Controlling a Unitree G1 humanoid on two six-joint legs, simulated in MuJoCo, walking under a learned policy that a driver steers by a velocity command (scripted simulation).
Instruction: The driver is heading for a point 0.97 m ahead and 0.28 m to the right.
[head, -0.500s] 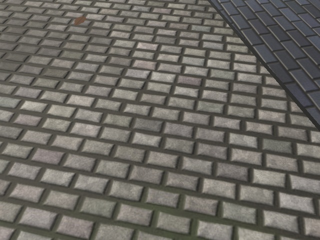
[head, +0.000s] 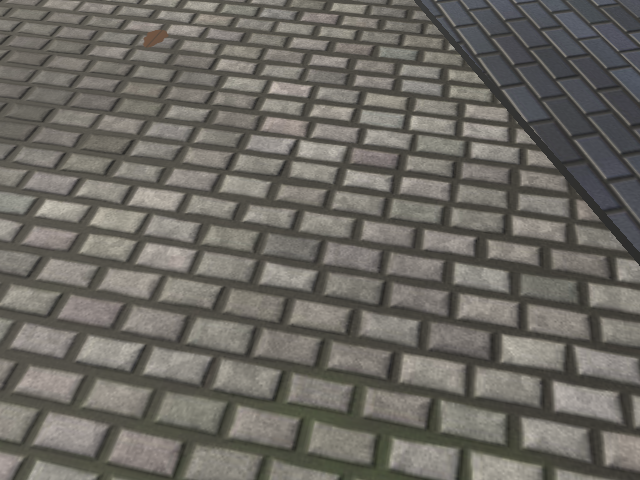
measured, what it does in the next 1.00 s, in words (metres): walks ahead: left foot, then right foot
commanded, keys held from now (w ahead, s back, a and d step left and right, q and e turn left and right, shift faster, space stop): no key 0.14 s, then w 0.28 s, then no key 0.16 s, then e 0.28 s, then w+e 0.14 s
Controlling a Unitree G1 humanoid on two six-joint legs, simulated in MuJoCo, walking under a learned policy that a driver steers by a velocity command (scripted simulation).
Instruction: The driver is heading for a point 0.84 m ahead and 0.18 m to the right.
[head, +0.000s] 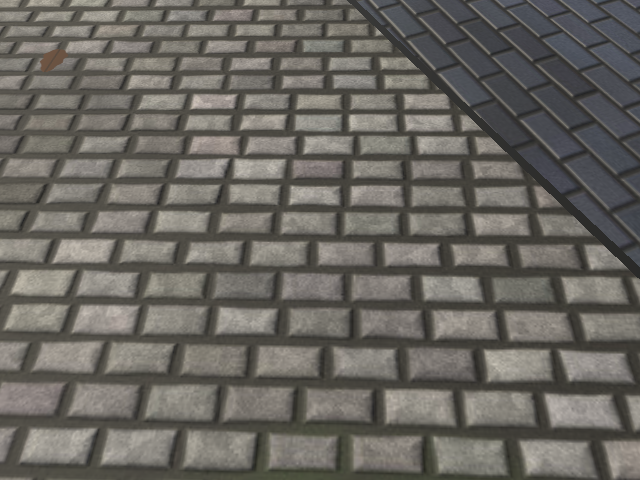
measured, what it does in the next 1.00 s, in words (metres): walks ahead, turning right: left foot, then right foot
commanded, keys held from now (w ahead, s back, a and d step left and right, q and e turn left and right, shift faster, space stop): w+e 0.92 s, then w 0.04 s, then w+q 0.04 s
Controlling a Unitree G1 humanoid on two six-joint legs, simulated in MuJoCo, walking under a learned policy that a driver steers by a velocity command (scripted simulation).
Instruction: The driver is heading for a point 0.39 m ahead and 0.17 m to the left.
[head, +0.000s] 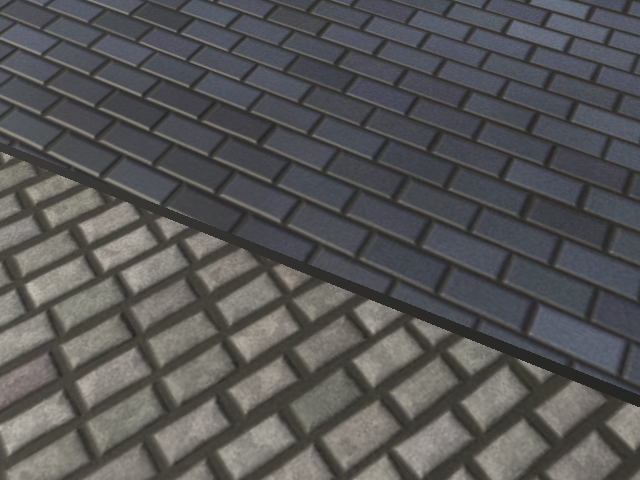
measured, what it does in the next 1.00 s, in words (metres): walks ahead: left foot, then right foot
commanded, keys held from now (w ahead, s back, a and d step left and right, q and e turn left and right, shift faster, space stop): w+q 0.34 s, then no key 0.66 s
